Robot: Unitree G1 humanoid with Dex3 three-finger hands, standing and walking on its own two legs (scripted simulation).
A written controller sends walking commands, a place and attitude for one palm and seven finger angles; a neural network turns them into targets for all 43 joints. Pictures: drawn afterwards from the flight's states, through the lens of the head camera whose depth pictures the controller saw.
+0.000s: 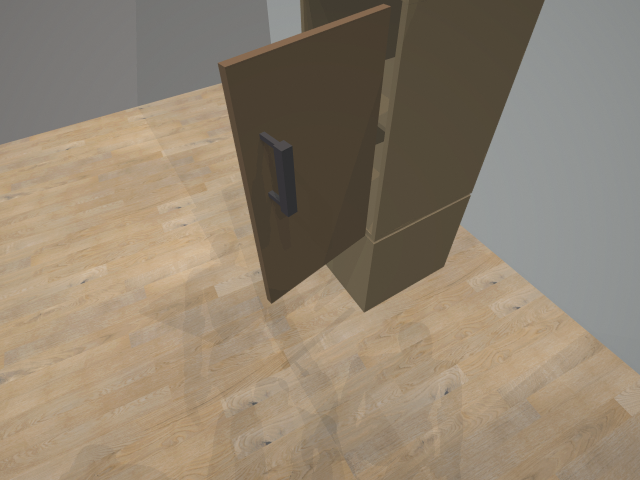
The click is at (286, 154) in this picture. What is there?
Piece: cupboard door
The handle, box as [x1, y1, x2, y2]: [259, 132, 296, 216]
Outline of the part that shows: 262,132 259,134 260,138 270,145 274,150 279,191 278,195 272,190 268,192 268,194 280,205 281,211 287,216 289,216 296,211 292,148 291,145 283,140 279,142 265,132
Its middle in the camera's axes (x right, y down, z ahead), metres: -0.07 -0.11 +0.66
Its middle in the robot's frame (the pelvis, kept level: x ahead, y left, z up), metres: +0.57 +0.11 +0.05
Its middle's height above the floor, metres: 0.83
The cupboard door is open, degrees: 100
